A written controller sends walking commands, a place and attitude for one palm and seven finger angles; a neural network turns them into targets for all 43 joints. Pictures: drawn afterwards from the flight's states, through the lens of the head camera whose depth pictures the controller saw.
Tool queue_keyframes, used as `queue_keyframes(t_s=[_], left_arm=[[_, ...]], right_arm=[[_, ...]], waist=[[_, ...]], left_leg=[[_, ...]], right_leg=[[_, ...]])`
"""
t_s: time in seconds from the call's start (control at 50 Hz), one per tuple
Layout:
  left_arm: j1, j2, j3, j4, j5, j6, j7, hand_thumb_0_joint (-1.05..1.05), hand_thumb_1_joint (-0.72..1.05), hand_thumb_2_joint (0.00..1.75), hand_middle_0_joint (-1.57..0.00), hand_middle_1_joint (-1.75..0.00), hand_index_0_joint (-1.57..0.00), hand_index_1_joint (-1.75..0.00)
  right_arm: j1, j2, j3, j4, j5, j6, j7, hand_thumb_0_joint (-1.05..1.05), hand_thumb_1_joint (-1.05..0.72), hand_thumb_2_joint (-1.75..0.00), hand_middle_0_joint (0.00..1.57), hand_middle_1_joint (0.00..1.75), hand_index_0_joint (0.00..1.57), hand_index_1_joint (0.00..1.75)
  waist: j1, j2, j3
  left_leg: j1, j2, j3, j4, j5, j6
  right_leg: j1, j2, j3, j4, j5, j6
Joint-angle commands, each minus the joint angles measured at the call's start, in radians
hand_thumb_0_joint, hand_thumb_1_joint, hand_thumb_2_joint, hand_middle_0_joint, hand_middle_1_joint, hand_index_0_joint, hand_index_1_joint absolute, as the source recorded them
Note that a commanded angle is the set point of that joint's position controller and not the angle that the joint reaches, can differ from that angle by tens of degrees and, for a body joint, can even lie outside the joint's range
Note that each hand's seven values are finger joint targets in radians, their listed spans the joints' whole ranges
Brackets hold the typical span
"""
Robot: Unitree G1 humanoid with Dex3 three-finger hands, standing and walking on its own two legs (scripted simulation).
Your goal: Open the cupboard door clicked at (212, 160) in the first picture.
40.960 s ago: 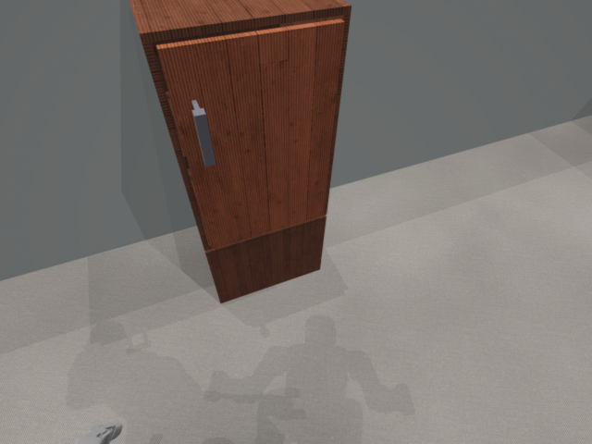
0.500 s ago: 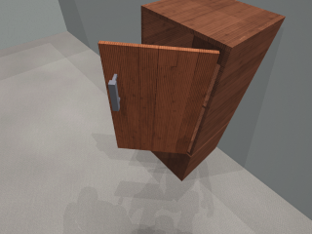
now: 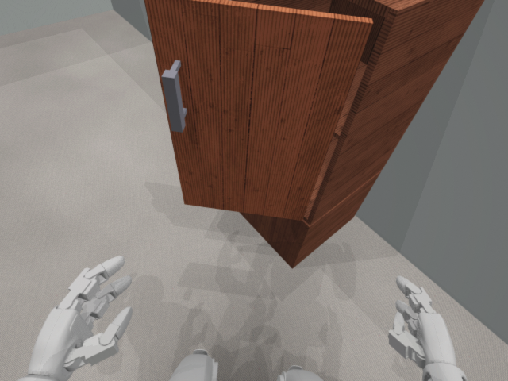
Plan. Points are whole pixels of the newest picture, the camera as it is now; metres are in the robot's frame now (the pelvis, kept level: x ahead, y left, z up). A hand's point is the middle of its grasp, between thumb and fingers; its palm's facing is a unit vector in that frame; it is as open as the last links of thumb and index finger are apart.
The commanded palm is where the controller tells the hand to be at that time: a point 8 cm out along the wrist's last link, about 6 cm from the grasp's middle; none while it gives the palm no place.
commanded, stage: raise the hand with hooked fingers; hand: left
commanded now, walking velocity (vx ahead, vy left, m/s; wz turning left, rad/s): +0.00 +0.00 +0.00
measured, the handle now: (177, 96) +0.60 +0.20 +0.09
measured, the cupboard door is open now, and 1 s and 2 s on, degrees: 43 43 43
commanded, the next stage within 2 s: move the hooked fingers beside the handle in 1.68 s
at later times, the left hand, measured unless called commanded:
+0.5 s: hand (73, 276) +0.23 +0.26 +0.07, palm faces +0.04 -1.00 -0.07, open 11.6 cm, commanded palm +0.21 +0.30 +0.07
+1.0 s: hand (48, 241) +0.27 +0.30 +0.09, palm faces -0.03 -1.00 -0.05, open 13.9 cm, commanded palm +0.25 +0.36 +0.10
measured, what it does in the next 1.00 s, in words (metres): stands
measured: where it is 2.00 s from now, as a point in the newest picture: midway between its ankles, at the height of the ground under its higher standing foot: outside the picture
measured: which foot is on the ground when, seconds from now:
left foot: down 0.00-1.00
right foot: down 0.00-1.00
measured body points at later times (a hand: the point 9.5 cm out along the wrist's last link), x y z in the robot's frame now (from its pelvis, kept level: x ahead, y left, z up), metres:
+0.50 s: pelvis +0.00 +0.01 +0.00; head +0.05 +0.01 +0.45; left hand +0.23 +0.31 +0.07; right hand +0.13 -0.24 -0.08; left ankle +0.05 +0.12 -0.67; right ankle +0.01 -0.09 -0.67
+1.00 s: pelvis +0.01 +0.05 +0.02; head +0.05 +0.06 +0.47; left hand +0.27 +0.36 +0.09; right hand +0.19 -0.19 -0.04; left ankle +0.05 +0.12 -0.67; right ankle +0.01 -0.09 -0.67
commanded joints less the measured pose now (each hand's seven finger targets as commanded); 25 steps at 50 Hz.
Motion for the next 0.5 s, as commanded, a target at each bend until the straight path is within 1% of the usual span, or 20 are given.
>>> queue_keyframes(t_s=[0.0,0.02,0.04,0.06,0.1,0.12,0.14,0.18,0.2,0.22,0.26,0.28,0.3,0.32,0.36,0.38,0.4,0.42,0.44,0.48], left_arm=[[-0.185,0.205,0.141,-0.540,-0.098,-0.147,0.026,0.00,0.39,0.68,-0.24,-0.63,-0.24,-0.63],[-0.259,0.207,0.107,-0.595,-0.093,-0.158,0.033,0.00,0.36,0.67,-0.24,-0.64,-0.24,-0.64],[-0.260,0.192,0.081,-0.585,-0.079,-0.159,0.036,0.00,0.34,0.66,-0.24,-0.66,-0.24,-0.66],[-0.246,0.163,0.042,-0.536,-0.072,-0.152,0.029,0.00,0.32,0.65,-0.24,-0.68,-0.24,-0.68],[-0.254,0.185,0.032,-0.427,-0.060,-0.109,-0.003,0.00,0.27,0.63,-0.25,-0.70,-0.25,-0.70],[-0.258,0.197,0.034,-0.356,-0.068,-0.068,-0.032,0.00,0.25,0.62,-0.25,-0.72,-0.25,-0.72],[-0.259,0.216,0.038,-0.314,-0.062,-0.023,-0.054,0.00,0.22,0.61,-0.25,-0.74,-0.25,-0.74],[-0.224,0.273,0.090,-0.248,-0.064,0.087,-0.087,0.00,0.18,0.59,-0.25,-0.76,-0.25,-0.76],[-0.207,0.311,0.137,-0.234,-0.074,0.139,-0.095,0.00,0.15,0.58,-0.25,-0.78,-0.25,-0.78],[-0.175,0.342,0.188,-0.206,-0.092,0.185,-0.099,0.00,0.13,0.57,-0.25,-0.80,-0.25,-0.80],[-0.155,0.353,0.258,-0.271,-0.130,0.219,-0.076,0.00,0.08,0.55,-0.26,-0.82,-0.26,-0.82],[-0.145,0.344,0.283,-0.288,-0.147,0.214,-0.055,0.00,0.06,0.54,-0.26,-0.84,-0.26,-0.84],[-0.132,0.332,0.300,-0.308,-0.158,0.199,-0.031,0.00,0.04,0.53,-0.26,-0.86,-0.26,-0.86],[-0.128,0.331,0.313,-0.314,-0.163,0.179,-0.013,0.00,0.01,0.52,-0.26,-0.87,-0.26,-0.87],[-0.123,0.285,0.281,-0.316,-0.148,0.132,0.018,0.00,-0.03,0.50,-0.27,-0.90,-0.27,-0.90],[-0.136,0.246,0.234,-0.303,-0.131,0.113,0.023,0.00,-0.06,0.49,-0.27,-0.92,-0.27,-0.92],[-0.168,0.230,0.197,-0.286,-0.116,0.097,0.023,0.00,-0.08,0.48,-0.27,-0.93,-0.27,-0.93],[-0.195,0.215,0.167,-0.261,-0.106,0.094,0.011,0.00,-0.10,0.47,-0.27,-0.94,-0.27,-0.94],[-0.215,0.226,0.148,-0.237,-0.090,0.093,-0.001,0.00,-0.13,0.46,-0.27,-0.96,-0.27,-0.96],[-0.236,0.238,0.125,-0.219,-0.080,0.097,-0.030,0.00,-0.17,0.44,-0.28,-0.99,-0.28,-0.99]], right_arm=[[0.001,-0.088,-0.018,-0.135,0.003,-0.060,-0.027,0.00,-0.90,-0.90,0.20,0.30,0.20,0.30],[0.018,-0.098,-0.011,-0.121,-0.002,-0.063,-0.035,0.00,-0.90,-0.90,0.20,0.30,0.20,0.30],[0.026,-0.097,-0.011,-0.101,-0.001,-0.067,-0.044,0.00,-0.90,-0.90,0.20,0.30,0.20,0.30],[0.030,-0.099,-0.006,-0.082,0.002,-0.071,-0.050,0.00,-0.90,-0.90,0.20,0.30,0.20,0.30],[0.033,-0.116,0.000,-0.059,0.013,-0.074,-0.062,0.00,-0.90,-0.90,0.20,0.30,0.20,0.30],[0.030,-0.125,0.005,-0.056,0.020,-0.072,-0.071,0.00,-0.90,-0.90,0.20,0.30,0.20,0.30],[0.030,-0.127,0.009,-0.061,0.024,-0.068,-0.075,0.00,-0.90,-0.90,0.20,0.30,0.20,0.30],[0.025,-0.135,0.012,-0.088,0.034,-0.057,-0.085,0.00,-0.90,-0.90,0.20,0.30,0.20,0.30],[0.020,-0.136,0.013,-0.103,0.036,-0.049,-0.087,0.00,-0.90,-0.90,0.20,0.30,0.20,0.30],[0.012,-0.134,0.015,-0.117,0.036,-0.040,-0.087,0.00,-0.90,-0.90,0.20,0.30,0.20,0.30],[0.004,-0.113,0.021,-0.143,0.031,-0.028,-0.082,0.00,-0.90,-0.90,0.20,0.30,0.20,0.30],[0.004,-0.101,0.021,-0.147,0.028,-0.027,-0.081,0.00,-0.90,-0.90,0.20,0.30,0.20,0.30],[0.009,-0.092,0.021,-0.145,0.026,-0.029,-0.077,0.00,-0.90,-0.90,0.20,0.30,0.20,0.30],[0.009,-0.085,0.022,-0.141,0.020,-0.033,-0.072,0.00,-0.90,-0.90,0.20,0.30,0.20,0.30],[0.027,-0.083,0.016,-0.122,0.017,-0.038,-0.062,0.00,-0.90,-0.90,0.20,0.30,0.20,0.30],[0.032,-0.089,0.014,-0.114,0.017,-0.041,-0.058,0.00,-0.90,-0.90,0.20,0.30,0.20,0.30],[0.038,-0.097,0.012,-0.103,0.018,-0.044,-0.055,0.00,-0.90,-0.90,0.20,0.30,0.20,0.30],[0.044,-0.106,0.011,-0.103,0.017,-0.047,-0.053,0.00,-0.90,-0.90,0.20,0.30,0.20,0.30],[0.058,-0.119,0.008,-0.096,0.020,-0.048,-0.054,0.00,-0.90,-0.90,0.20,0.30,0.20,0.30],[0.080,-0.138,0.006,-0.099,0.027,-0.056,-0.060,0.00,-0.90,-0.90,0.20,0.30,0.20,0.30]], waist=[[0.004,0.239,-0.282],[-0.031,0.204,-0.264],[-0.044,0.209,-0.249],[-0.067,0.179,-0.191],[-0.087,0.131,-0.112],[-0.087,0.113,-0.076],[-0.084,0.092,-0.076],[-0.048,0.065,-0.119],[-0.025,0.047,-0.152],[0.009,0.069,-0.172],[0.040,0.051,-0.255],[0.047,0.021,-0.277],[0.055,0.016,-0.283],[0.067,0.033,-0.283],[0.048,0.049,-0.248],[0.026,0.050,-0.207],[0.005,0.063,-0.170],[-0.006,0.056,-0.140],[-0.024,0.048,-0.127],[-0.034,0.053,-0.133]], left_leg=[[0.154,-0.032,-0.022,-0.042,0.172,0.030],[0.133,-0.024,-0.036,-0.016,0.157,0.034],[0.125,-0.019,-0.038,-0.004,0.150,0.038],[0.100,-0.015,-0.044,0.005,0.130,0.040],[0.036,-0.011,-0.052,0.012,0.077,0.041],[0.008,-0.012,-0.054,0.020,0.062,0.042],[-0.014,-0.014,-0.049,0.011,0.040,0.043],[-0.019,-0.020,-0.038,-0.012,0.044,0.047],[-0.008,-0.023,-0.038,-0.027,0.064,0.046],[0.005,-0.025,-0.041,-0.035,0.097,0.042],[0.036,-0.030,-0.042,-0.060,0.156,0.038],[0.043,-0.027,-0.045,-0.067,0.180,0.035],[0.050,-0.026,-0.048,-0.075,0.204,0.032],[0.059,-0.024,-0.054,-0.084,0.231,0.026],[0.082,-0.024,-0.043,-0.110,0.227,0.022],[0.094,-0.024,-0.044,-0.118,0.215,0.024],[0.098,-0.025,-0.045,-0.123,0.191,0.027],[0.096,-0.024,-0.048,-0.123,0.182,0.030],[0.098,-0.023,-0.048,-0.129,0.152,0.033],[0.121,-0.024,-0.052,-0.150,0.110,0.039]], right_leg=[[0.067,0.002,0.133,-0.187,0.140,0.019],[0.032,0.011,0.137,-0.174,0.127,0.019],[0.010,0.012,0.146,-0.180,0.118,0.018],[-0.017,0.013,0.142,-0.189,0.099,0.021],[-0.045,0.016,0.151,-0.218,0.025,0.028],[-0.053,0.018,0.168,-0.235,-0.007,0.030],[-0.038,0.007,0.183,-0.261,-0.049,0.037],[0.036,-0.012,0.210,-0.304,-0.084,0.048],[0.090,-0.021,0.213,-0.316,-0.071,0.052],[0.138,-0.022,0.216,-0.312,-0.027,0.050],[0.223,-0.035,0.200,-0.303,0.086,0.064],[0.247,-0.036,0.196,-0.295,0.146,0.075],[0.258,-0.036,0.186,-0.286,0.205,0.078],[0.271,-0.025,0.169,-0.264,0.257,0.068],[0.213,-0.012,0.130,-0.252,0.261,0.061],[0.163,-0.002,0.109,-0.249,0.233,0.057],[0.115,0.002,0.099,-0.251,0.196,0.055],[0.083,0.012,0.090,-0.245,0.167,0.046],[0.056,0.013,0.086,-0.254,0.120,0.046],[0.037,0.012,0.081,-0.275,0.050,0.041]])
